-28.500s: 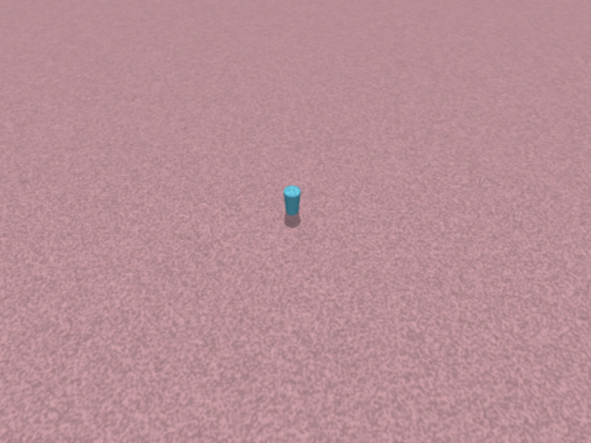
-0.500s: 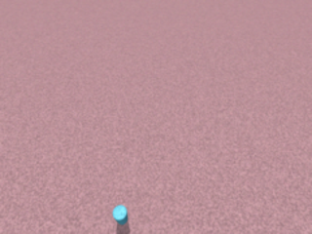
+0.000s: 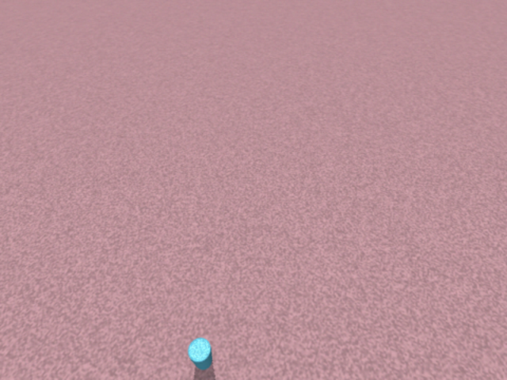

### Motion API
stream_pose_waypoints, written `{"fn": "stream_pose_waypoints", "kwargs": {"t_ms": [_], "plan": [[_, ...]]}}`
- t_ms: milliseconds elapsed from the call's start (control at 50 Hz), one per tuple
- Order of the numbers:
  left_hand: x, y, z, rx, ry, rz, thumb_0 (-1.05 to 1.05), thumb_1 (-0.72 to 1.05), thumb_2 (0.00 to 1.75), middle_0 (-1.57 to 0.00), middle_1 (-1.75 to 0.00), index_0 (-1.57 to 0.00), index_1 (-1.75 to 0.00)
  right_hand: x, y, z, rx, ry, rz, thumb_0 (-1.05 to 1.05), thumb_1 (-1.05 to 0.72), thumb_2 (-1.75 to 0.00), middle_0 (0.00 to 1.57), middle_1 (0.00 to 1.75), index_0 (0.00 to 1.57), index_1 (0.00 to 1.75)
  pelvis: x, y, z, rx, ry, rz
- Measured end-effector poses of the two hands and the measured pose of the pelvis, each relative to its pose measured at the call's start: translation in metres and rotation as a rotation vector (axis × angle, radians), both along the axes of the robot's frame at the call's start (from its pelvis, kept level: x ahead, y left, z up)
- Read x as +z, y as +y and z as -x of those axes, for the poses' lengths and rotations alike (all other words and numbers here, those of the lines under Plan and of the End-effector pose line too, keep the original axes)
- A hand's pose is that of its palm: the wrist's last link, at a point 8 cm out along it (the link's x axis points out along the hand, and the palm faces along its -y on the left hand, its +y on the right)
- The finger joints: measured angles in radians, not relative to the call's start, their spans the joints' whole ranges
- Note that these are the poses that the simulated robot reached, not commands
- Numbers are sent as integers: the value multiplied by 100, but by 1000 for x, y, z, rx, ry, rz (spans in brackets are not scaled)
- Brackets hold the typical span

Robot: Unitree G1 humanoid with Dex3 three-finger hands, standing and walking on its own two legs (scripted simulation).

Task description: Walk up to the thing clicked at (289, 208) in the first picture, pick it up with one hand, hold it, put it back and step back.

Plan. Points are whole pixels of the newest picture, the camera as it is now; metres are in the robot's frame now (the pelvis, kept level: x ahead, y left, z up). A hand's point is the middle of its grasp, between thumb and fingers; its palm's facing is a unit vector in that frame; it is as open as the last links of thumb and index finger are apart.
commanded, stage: stand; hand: left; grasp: from the side
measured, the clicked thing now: (201, 355) +0.38 +0.20 -0.72
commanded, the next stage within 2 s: step back in 1.26 s
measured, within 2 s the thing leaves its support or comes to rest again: neither
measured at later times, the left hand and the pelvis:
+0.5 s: hand out of the picture +0.07 +0.24 -0.16, palm faces -0.01 -0.94 -0.34, open 7.4 cm; pelvis +0.01 -0.01 +0.00, yaw +0 degrees
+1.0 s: hand out of the picture +0.08 +0.24 -0.16, palm faces -0.01 -0.94 -0.34, open 7.4 cm; pelvis +0.02 -0.01 +0.00, yaw +0 degrees
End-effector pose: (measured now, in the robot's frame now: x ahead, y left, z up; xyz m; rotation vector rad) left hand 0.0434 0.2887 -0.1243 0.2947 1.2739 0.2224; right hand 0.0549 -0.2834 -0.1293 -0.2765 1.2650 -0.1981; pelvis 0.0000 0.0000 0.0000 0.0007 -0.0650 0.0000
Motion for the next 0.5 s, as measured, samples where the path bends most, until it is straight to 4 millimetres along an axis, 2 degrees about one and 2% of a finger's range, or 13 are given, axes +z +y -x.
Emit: {"fn": "stream_pose_waypoints", "kwargs": {"t_ms": [200,500], "plan": [[1,-2,-7,-3,5,-2,1,91,90,-20,-30,-20,-30,1,-7,-1,-3,9,6,1,-90,-90,20,30,20,30,1,-3,-3,-3,6,-1],[4,-6,-24,-17,-19,0,1,91,90,-20,-30,-20,-30,4,-13,-12,0,-10,10,1,-90,-90,20,30,20,30,2,-8,-7,-6,11,-2]]}}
